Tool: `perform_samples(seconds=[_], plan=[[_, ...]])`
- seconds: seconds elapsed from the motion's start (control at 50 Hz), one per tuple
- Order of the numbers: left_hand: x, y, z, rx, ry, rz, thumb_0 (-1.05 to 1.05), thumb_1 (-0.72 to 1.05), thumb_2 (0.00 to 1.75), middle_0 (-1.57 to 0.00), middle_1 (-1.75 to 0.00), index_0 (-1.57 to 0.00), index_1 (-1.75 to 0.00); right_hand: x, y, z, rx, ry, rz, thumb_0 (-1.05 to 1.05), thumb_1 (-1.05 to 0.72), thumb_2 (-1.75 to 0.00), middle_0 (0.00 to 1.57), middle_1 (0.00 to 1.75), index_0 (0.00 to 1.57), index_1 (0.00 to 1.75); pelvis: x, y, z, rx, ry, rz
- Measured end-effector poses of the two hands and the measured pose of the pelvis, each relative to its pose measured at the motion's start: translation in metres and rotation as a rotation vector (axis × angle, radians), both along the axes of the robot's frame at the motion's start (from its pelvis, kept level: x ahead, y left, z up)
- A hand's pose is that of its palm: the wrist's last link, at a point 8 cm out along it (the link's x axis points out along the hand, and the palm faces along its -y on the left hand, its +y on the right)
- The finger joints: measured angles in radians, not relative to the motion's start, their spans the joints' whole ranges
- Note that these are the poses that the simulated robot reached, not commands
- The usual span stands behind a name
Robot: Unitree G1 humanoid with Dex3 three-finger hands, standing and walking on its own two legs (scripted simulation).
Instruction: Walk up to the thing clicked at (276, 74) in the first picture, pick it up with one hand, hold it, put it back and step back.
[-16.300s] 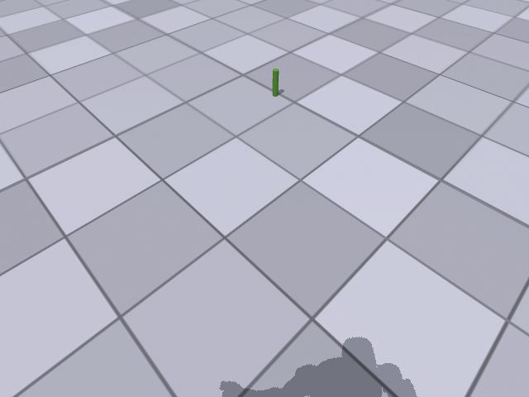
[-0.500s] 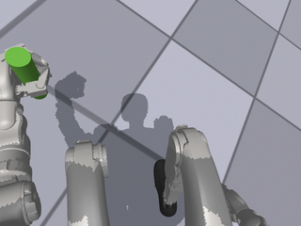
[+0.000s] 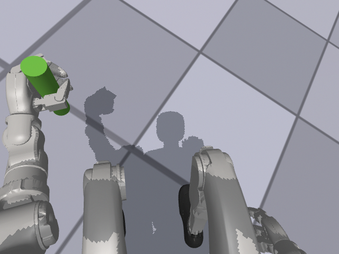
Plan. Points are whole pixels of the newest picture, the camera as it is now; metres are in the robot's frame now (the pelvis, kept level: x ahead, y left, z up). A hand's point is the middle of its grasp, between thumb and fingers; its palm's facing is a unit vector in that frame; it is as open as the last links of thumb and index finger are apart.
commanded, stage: settle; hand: left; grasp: from the side
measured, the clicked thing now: (50, 91) +0.48 +0.23 -0.04
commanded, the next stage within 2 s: lift in 0.20 s
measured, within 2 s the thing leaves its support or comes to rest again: neither
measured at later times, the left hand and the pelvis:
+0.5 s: hand (51, 82) +0.47 +0.21 +0.00, palm faces +0.07 -1.00 -0.05, open 5.0 cm; pelvis +0.00 +0.00 +0.02, yaw +1 degrees
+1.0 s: hand (21, 63) +0.44 +0.21 +0.12, palm faces +0.07 -1.00 -0.04, open 5.0 cm; pelvis +0.01 +0.00 +0.11, yaw +2 degrees
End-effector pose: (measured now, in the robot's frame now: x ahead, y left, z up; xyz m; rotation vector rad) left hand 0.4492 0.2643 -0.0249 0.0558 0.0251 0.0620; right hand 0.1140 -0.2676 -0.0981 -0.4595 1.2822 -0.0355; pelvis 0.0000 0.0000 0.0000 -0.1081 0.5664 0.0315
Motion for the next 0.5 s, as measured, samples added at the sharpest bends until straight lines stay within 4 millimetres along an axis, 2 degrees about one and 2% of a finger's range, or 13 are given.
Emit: perform_samples(seconds=[0.36, 0.5], plan=[[0.004, 0.002, 0.015, -0.002, 0.008, 0.019, 0.04, 0.21, 1.13, -1.03, -1.14, -1.05, -1.13, -0.005, 0.007, 0.007, 0.019, 0.012, -0.022, 0.00, -0.90, -0.89, 0.20, 0.30, 0.21, 0.30, 0.002, 0.003, 0.012, 0.009, 0.014, 0.010], [0.001, 0.001, 0.027, -0.003, 0.000, 0.005, 0.04, 0.21, 1.13, -1.03, -1.14, -1.05, -1.13, -0.006, 0.008, 0.009, 0.031, 0.001, -0.041, 0.00, -0.92, -0.89, 0.20, 0.30, 0.21, 0.30, 0.002, 0.002, 0.017, 0.015, 0.014, 0.012]])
